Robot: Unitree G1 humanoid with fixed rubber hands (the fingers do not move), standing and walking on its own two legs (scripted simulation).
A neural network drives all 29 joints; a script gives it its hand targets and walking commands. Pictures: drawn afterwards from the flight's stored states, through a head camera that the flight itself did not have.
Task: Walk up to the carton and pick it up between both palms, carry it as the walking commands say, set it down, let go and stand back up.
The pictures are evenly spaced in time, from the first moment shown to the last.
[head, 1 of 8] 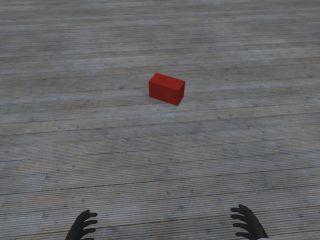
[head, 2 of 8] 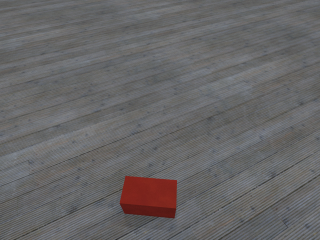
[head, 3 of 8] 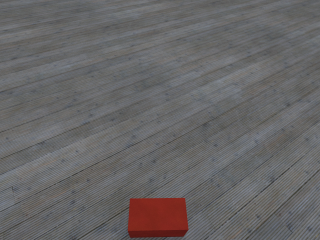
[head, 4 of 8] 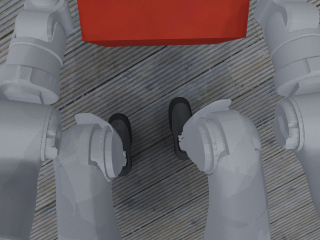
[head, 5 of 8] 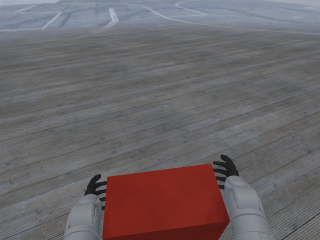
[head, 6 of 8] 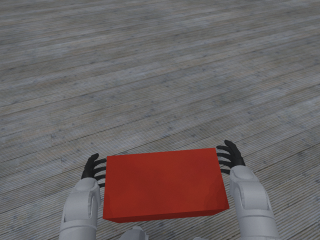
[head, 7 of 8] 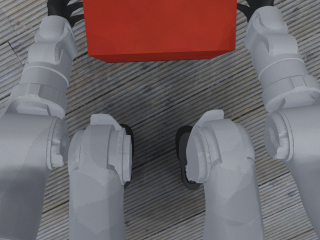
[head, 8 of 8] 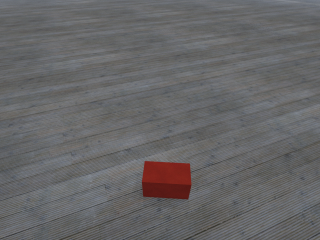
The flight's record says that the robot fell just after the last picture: no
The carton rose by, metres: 0.69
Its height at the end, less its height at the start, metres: +0.00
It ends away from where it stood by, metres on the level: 1.54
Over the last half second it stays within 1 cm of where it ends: yes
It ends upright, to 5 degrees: yes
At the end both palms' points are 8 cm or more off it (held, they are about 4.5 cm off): yes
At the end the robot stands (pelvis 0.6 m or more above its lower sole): yes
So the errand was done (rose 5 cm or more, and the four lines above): yes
